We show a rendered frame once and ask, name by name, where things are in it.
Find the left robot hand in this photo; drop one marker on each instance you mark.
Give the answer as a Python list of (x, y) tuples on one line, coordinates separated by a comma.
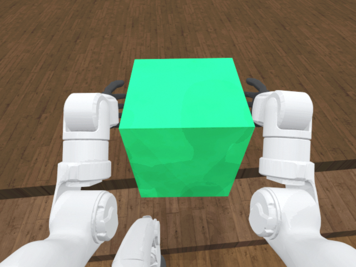
[(109, 89)]

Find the robot left upper arm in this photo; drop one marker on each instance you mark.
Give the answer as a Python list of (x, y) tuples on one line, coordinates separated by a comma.
[(81, 221)]

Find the right robot forearm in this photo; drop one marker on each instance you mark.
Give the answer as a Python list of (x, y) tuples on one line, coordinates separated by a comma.
[(286, 118)]

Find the robot left shin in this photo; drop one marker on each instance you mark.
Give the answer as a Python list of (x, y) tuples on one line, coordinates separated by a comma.
[(155, 254)]

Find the robot right upper arm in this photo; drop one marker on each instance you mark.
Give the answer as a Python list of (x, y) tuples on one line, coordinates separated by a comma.
[(289, 220)]

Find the carton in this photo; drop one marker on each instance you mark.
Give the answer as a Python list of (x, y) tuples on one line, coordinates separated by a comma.
[(185, 126)]

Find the right robot hand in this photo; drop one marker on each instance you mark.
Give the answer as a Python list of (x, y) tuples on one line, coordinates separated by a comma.
[(260, 87)]

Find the left robot forearm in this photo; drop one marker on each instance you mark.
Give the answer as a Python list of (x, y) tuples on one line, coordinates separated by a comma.
[(87, 119)]

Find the left robot thigh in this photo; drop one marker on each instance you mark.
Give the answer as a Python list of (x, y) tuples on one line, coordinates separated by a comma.
[(135, 249)]

